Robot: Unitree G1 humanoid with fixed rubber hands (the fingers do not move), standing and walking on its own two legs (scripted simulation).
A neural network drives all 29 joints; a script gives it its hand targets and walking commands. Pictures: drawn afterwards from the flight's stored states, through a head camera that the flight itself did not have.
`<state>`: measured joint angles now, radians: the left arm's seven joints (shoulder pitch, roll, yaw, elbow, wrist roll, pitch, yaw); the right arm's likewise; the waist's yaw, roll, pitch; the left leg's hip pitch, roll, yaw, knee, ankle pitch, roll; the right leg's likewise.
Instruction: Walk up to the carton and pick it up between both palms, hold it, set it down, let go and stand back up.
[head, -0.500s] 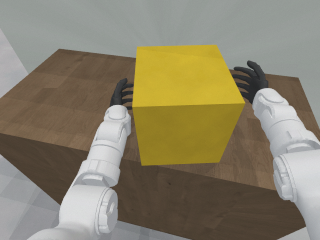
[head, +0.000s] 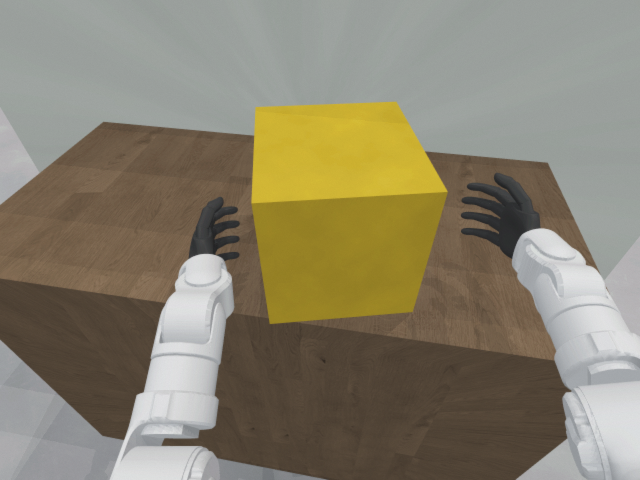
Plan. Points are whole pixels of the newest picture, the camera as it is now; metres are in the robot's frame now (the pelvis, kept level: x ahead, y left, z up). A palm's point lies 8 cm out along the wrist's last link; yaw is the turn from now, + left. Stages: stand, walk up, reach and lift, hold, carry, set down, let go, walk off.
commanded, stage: set down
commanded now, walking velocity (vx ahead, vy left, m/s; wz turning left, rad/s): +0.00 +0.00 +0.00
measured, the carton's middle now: (334, 210) +0.49 +0.07 +0.11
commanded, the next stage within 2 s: none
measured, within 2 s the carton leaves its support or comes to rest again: neither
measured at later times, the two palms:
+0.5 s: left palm (205, 305) +0.28 +0.19 +0.11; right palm (568, 302) +0.35 -0.23 +0.12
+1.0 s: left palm (189, 361) +0.22 +0.19 +0.10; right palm (605, 373) +0.27 -0.25 +0.10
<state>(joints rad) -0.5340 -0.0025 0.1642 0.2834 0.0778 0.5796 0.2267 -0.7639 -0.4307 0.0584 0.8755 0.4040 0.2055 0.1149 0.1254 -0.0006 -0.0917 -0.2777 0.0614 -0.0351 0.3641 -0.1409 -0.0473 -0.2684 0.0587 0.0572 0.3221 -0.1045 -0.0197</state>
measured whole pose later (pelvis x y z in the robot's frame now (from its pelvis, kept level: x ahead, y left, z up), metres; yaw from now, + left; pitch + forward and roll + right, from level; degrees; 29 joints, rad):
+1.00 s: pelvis +0.00 -0.01 +0.00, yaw +0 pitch -3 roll +0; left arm 0.20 0.00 0.05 -0.41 0.06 0.62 0.22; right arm 0.03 -0.45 -0.02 0.07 0.44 0.22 0.11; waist 0.02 -0.02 -0.04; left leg -0.10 0.06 -0.03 0.26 -0.11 -0.05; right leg -0.12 0.06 0.06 0.29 -0.11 -0.04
